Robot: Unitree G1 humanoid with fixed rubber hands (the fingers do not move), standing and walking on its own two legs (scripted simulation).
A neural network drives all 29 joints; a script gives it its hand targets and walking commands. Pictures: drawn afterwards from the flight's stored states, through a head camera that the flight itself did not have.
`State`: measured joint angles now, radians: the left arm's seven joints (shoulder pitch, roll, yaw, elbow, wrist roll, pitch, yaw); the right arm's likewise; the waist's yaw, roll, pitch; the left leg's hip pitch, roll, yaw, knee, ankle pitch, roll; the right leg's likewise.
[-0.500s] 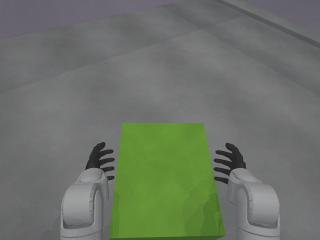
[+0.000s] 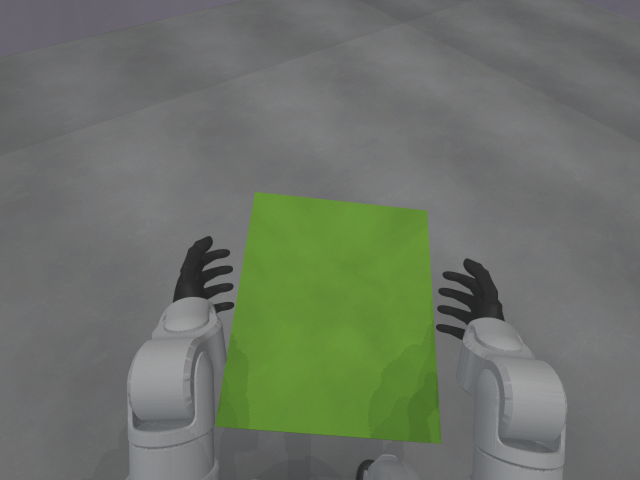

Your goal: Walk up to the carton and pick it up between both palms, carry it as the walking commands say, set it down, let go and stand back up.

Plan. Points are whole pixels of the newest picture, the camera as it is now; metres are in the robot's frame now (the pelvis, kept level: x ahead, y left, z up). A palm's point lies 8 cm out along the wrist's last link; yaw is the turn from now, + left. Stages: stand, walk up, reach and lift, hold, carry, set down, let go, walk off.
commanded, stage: carry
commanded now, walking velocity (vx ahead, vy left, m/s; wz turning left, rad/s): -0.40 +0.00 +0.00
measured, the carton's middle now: (330, 318) +0.33 +0.00 +0.00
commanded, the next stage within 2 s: none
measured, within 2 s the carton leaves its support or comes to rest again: neither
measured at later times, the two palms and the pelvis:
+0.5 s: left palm out of the picture -0.03 +0.17 +0.10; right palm out of the picture -0.05 -0.13 +0.09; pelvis -0.30 +0.03 +0.01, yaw -1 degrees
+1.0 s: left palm out of the picture -0.28 +0.25 +0.11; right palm out of the picture -0.28 -0.06 +0.11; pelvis -0.55 +0.09 +0.01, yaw -2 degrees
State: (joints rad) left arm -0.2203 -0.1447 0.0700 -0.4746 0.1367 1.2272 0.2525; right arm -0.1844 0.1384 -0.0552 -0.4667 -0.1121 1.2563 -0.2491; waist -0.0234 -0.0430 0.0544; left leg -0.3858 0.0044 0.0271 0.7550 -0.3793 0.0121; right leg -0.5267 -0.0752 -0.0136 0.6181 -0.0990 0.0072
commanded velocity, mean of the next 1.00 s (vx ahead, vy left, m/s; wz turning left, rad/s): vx -0.25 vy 0.00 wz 0.00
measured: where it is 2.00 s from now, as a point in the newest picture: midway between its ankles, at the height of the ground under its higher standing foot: outside the picture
